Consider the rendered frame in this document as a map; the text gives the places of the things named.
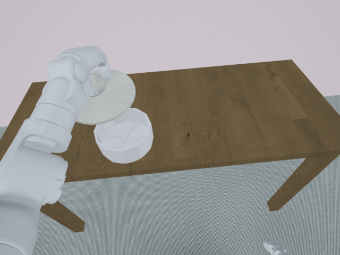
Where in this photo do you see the right robot hand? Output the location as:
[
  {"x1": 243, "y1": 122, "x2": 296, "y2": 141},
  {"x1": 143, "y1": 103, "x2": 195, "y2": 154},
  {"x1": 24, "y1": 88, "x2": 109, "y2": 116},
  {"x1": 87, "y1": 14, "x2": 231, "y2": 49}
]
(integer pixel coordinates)
[{"x1": 263, "y1": 241, "x2": 290, "y2": 255}]

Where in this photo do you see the knob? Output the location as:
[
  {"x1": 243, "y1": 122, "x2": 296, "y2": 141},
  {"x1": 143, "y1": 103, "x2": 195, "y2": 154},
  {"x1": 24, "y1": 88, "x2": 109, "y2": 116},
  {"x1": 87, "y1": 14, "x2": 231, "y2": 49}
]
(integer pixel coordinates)
[{"x1": 89, "y1": 73, "x2": 106, "y2": 94}]

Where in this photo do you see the left robot hand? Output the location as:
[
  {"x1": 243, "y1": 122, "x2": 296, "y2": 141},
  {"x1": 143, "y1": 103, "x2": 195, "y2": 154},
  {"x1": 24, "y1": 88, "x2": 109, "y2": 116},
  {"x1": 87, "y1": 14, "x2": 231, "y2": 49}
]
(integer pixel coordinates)
[{"x1": 57, "y1": 45, "x2": 111, "y2": 97}]

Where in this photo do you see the lid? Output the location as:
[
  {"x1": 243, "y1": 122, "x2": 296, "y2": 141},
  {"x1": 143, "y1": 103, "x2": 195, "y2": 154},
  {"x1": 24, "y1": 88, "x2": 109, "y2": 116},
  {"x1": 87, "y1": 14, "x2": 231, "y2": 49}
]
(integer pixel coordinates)
[{"x1": 76, "y1": 69, "x2": 135, "y2": 125}]

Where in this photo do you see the table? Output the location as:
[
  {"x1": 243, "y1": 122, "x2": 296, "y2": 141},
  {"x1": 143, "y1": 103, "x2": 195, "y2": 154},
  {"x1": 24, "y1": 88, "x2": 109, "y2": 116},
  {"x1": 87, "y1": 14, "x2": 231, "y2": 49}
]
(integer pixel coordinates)
[{"x1": 0, "y1": 59, "x2": 340, "y2": 232}]

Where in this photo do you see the left robot forearm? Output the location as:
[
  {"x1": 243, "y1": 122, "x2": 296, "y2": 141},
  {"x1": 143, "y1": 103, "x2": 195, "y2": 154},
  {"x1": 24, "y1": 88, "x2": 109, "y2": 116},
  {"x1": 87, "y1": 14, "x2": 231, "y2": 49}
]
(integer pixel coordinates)
[{"x1": 0, "y1": 53, "x2": 90, "y2": 181}]

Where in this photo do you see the pot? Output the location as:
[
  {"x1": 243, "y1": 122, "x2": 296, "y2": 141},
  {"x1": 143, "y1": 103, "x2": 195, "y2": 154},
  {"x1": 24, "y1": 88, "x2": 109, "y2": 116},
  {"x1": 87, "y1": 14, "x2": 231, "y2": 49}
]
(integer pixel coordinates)
[{"x1": 93, "y1": 108, "x2": 154, "y2": 164}]

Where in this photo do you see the left robot upper arm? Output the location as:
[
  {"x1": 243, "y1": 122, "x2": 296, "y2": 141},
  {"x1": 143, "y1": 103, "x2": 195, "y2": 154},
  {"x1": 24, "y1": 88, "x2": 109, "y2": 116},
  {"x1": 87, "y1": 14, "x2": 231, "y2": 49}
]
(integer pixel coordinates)
[{"x1": 0, "y1": 145, "x2": 68, "y2": 255}]

